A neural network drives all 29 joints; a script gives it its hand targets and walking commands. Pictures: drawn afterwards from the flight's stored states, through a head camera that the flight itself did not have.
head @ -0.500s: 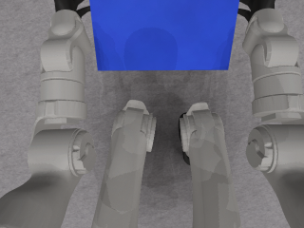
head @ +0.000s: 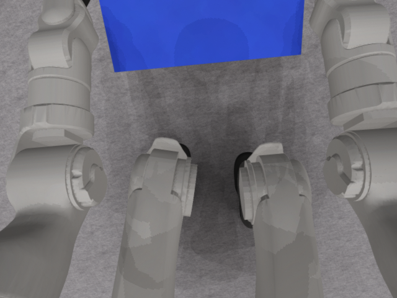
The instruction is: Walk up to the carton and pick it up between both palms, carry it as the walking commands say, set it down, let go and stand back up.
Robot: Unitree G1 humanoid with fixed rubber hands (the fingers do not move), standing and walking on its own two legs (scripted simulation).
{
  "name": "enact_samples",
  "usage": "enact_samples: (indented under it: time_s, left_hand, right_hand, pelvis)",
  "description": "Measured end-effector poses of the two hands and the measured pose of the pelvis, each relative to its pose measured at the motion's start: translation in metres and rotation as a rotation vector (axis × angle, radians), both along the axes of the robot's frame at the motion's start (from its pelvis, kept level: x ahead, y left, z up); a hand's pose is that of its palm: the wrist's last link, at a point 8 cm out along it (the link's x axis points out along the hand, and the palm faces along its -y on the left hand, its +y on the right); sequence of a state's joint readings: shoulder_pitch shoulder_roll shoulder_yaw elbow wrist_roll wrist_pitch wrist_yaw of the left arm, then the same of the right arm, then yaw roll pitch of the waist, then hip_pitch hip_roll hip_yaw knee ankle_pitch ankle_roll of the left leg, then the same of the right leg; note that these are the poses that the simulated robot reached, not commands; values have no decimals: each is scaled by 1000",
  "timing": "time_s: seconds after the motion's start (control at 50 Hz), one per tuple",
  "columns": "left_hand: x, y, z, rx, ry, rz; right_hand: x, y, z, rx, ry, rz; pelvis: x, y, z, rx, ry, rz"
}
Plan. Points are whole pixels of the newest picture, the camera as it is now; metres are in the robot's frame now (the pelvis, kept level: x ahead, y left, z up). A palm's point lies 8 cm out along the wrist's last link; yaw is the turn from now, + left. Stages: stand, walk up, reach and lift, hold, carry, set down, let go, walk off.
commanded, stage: set down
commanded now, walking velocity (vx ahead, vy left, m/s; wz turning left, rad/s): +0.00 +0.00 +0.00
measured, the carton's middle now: out of the picture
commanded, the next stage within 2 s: none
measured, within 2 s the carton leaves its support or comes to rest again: rests again in 0.16 s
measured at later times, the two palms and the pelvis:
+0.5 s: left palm out of the picture +0.56 +0.22 -0.17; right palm out of the picture +0.58 -0.15 -0.17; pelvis +0.02 +0.02 -0.03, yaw -1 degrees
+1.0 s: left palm out of the picture +0.56 +0.22 -0.17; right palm out of the picture +0.58 -0.15 -0.17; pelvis +0.03 +0.01 -0.03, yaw -1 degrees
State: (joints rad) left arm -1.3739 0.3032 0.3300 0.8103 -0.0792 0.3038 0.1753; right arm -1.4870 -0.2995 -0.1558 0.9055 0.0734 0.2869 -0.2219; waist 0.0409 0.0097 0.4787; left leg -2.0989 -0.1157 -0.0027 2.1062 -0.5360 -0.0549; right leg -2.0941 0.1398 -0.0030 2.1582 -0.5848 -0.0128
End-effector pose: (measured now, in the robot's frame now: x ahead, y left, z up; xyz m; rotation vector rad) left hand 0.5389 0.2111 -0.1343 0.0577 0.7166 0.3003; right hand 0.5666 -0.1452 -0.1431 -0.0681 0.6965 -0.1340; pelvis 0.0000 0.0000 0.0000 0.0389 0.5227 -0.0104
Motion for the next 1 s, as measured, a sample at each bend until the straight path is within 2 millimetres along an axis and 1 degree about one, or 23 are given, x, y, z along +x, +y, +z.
enact_samples:
  time_s: [0.1,0.26,0.38,0.46,0.64,0.82,1.0]
  left_hand:
    - [10,4,-10,-19,-9,-17]
    - [17,7,-30,-89,-82,-13]
    - [19,5,-31,-78,-75,3]
    - [21,5,-33,-70,-51,-16]
    - [18,5,-32,-74,-33,-25]
    - [18,5,-32,-78,-37,-23]
    - [17,7,-34,-90,-51,-32]
  right_hand:
    - [9,2,-9,3,-13,11]
    - [14,2,-22,-1,-47,-35]
    - [16,1,-24,-2,-37,-30]
    - [14,0,-27,9,-19,-30]
    - [13,-7,-30,75,-14,19]
    - [12,-7,-30,74,-25,13]
    - [12,-7,-31,70,-33,16]
  pelvis:
    - [6,3,-11,3,50,-1]
    - [8,11,-19,-17,-5,-11]
    - [12,16,-26,-29,-12,-10]
    - [18,17,-30,-28,24,-11]
    - [31,11,-30,-9,117,-4]
    - [33,4,-29,3,146,-8]
    - [31,6,-32,-2,129,-12]
